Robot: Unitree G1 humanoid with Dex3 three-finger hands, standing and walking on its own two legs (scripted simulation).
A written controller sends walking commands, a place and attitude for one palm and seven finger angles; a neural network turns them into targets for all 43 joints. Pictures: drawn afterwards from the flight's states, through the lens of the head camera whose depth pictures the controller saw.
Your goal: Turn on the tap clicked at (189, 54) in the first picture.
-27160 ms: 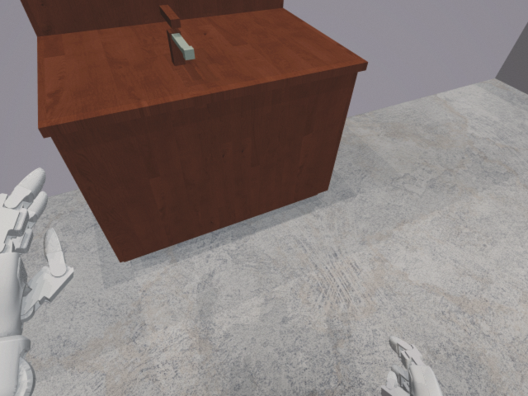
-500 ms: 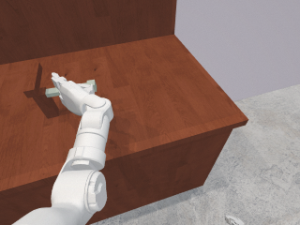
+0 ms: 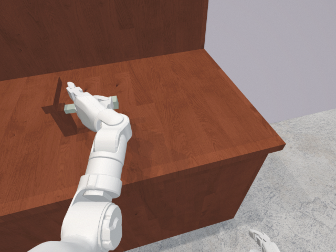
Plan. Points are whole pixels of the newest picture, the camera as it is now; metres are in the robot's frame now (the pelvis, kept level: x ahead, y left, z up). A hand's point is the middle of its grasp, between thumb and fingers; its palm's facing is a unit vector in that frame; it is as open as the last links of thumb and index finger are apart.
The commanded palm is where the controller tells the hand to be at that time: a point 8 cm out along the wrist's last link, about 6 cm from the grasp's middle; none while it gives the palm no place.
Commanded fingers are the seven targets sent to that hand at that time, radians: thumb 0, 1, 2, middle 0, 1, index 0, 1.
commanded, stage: lift the hand up off the lever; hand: left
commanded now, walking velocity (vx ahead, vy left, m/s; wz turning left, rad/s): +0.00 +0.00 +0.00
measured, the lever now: (113, 102) +0.50 +0.20 +0.10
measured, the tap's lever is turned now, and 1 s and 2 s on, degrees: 85 85 85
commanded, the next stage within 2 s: draw the hand back beside the body in 0.36 s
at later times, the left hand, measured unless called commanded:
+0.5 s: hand (112, 100) +0.43 +0.17 +0.16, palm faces +0.75 -0.65 -0.11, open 7.8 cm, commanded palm +0.36 +0.19 +0.17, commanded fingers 0.00 0.90 0.90 -0.15 -0.16 -0.15 -0.16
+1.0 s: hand (74, 140) +0.28 +0.20 +0.18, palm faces +0.25 -0.94 -0.22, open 7.7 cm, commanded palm +0.26 +0.24 +0.17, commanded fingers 0.00 0.90 0.90 -0.18 -0.23 -0.18 -0.23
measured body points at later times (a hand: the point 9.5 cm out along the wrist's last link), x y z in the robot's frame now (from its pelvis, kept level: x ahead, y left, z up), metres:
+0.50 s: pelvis +0.00 +0.00 +0.00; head +0.00 -0.02 +0.45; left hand +0.38 +0.20 +0.17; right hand +0.16 -0.22 -0.12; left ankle -0.02 +0.13 -0.73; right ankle +0.01 -0.05 -0.73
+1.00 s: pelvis -0.02 +0.02 +0.01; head -0.04 -0.01 +0.46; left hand +0.26 +0.25 +0.19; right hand +0.18 -0.21 -0.08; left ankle -0.02 +0.13 -0.73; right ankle +0.01 -0.05 -0.73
